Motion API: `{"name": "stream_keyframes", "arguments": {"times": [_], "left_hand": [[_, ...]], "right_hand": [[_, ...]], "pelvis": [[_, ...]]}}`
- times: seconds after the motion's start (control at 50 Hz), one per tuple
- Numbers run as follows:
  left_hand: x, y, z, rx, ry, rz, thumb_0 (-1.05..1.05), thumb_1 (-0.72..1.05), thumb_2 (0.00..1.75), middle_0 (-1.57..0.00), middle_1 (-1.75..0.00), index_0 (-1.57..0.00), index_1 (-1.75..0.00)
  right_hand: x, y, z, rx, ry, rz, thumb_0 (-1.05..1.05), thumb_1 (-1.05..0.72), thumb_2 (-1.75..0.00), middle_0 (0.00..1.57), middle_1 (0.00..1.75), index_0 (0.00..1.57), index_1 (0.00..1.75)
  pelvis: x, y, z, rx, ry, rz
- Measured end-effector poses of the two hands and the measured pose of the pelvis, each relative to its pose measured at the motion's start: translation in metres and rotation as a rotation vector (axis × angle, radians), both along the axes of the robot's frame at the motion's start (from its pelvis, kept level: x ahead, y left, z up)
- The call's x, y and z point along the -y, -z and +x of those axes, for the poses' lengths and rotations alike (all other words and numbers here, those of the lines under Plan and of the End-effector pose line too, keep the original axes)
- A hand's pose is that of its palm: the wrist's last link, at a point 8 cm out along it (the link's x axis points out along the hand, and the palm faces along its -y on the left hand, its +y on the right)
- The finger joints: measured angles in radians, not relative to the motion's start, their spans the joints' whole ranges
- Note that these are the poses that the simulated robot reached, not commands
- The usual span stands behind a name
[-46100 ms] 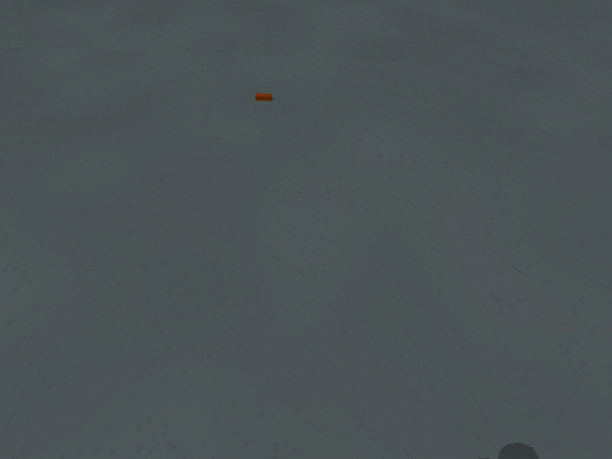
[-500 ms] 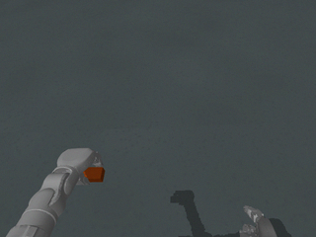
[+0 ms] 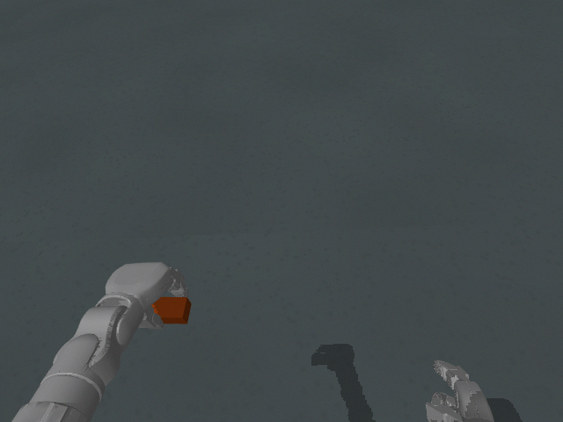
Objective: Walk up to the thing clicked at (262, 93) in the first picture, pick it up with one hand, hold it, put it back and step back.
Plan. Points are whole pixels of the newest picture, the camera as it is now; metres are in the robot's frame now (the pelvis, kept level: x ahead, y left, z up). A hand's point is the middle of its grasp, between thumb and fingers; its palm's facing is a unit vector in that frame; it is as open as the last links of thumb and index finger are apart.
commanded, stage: hold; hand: left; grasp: from above
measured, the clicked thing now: (159, 310) +0.31 +0.22 -0.07
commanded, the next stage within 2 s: crouch in 0.56 s
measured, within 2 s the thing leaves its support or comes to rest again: neither
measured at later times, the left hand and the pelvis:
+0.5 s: hand (146, 308) +0.29 +0.22 -0.02, palm faces -0.44 -0.03 -0.90, open 6.6 cm; pelvis +0.00 +0.00 +0.00, yaw +0 degrees
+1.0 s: hand (152, 321) +0.30 +0.24 -0.08, palm faces -0.45 +0.00 -0.89, open 6.6 cm; pelvis +0.00 +0.00 -0.01, yaw +1 degrees
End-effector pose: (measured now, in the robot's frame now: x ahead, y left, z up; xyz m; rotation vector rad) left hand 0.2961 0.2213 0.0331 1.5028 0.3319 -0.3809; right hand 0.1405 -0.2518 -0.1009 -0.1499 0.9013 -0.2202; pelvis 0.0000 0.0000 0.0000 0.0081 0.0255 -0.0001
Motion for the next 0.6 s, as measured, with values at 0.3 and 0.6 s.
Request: {"name": "stream_keyframes", "arguments": {"times": [0.3, 0.6], "left_hand": [[-0.0030, -0.0015, -0.0011, -0.016, 0.001, -0.005, 0.00, 0.52, 0.07, -0.93, -0.25, -0.99, -0.18], [-0.0081, -0.0049, 0.0070, 0.004, -0.003, 0.002, 0.00, 0.52, 0.06, -0.94, -0.23, -1.00, -0.17]], "right_hand": [[-0.0046, -0.0046, 0.0070, 0.003, -0.006, 0.005, 0.01, -0.91, -0.90, 0.20, 0.30, 0.20, 0.30], [-0.0057, -0.0040, 0.0062, -0.023, 0.007, 0.005, 0.01, -0.91, -0.90, 0.20, 0.30, 0.20, 0.30]], "pelvis": [[-0.0007, -0.0037, 0.0017, 0.011, 0.002, 0.001], [-0.0035, -0.0052, 0.0060, 0.009, 0.002, -0.001]]}}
